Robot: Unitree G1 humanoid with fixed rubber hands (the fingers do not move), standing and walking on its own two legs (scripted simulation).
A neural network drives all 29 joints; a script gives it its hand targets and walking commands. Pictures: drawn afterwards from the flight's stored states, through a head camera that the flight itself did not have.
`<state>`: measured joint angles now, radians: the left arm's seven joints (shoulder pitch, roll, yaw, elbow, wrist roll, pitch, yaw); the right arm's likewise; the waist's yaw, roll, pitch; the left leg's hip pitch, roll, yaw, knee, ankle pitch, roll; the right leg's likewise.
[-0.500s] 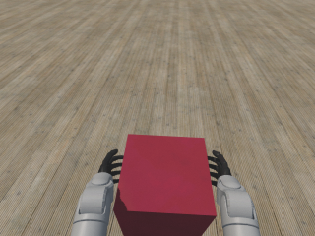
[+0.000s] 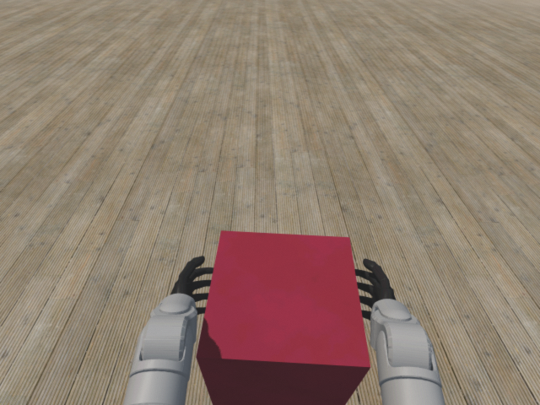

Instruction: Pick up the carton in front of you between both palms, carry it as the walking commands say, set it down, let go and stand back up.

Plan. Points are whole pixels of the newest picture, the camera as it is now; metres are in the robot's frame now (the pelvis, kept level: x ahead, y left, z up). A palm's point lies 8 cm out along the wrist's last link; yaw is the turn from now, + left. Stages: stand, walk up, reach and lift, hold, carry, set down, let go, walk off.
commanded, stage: hold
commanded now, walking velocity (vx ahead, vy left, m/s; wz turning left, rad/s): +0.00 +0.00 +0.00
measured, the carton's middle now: (280, 327) +0.29 +0.00 -0.04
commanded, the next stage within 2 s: set down in 0.36 s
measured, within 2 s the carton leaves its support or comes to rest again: neither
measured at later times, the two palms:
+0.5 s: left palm (164, 296) +0.28 +0.17 +0.05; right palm (362, 294) +0.30 -0.12 +0.05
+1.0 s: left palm (183, 322) +0.35 +0.19 -0.14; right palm (331, 324) +0.35 -0.11 -0.13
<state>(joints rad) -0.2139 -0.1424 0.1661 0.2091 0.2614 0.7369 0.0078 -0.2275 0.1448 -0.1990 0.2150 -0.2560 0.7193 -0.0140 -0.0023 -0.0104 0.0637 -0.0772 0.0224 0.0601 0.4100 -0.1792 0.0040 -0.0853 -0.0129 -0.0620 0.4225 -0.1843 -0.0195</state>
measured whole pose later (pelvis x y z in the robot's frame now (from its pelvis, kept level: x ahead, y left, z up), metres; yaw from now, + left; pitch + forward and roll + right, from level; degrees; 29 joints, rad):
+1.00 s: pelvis -0.01 +0.01 -0.06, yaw +2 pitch +23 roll +0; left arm -0.52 -0.05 0.34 0.58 0.24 0.15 -0.04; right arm -0.47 0.21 -0.37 0.49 -0.23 0.13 -0.09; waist 0.01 -0.02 0.02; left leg -0.99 -0.02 -0.02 0.89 -0.31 0.01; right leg -0.98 0.04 0.03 0.89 -0.31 0.00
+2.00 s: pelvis -0.06 +0.02 -0.31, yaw +0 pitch +45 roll -4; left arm -1.24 0.20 0.28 0.85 0.15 0.29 0.00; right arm -1.12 0.07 -0.53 0.63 -0.14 0.26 -0.16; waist 0.01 -0.04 0.02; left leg -2.14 -0.04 -0.02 1.87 -0.52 0.02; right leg -2.10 0.07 0.01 1.85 -0.54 0.05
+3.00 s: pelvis -0.07 +0.02 -0.41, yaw -1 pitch +35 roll -3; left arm -1.57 0.38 0.15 1.12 0.05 0.24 -0.06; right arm -1.45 -0.13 -0.45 0.96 -0.02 0.20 -0.16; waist 0.02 -0.07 0.39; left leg -2.25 -0.01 -0.01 2.23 -0.59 0.03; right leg -2.22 0.12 0.01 2.20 -0.60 0.08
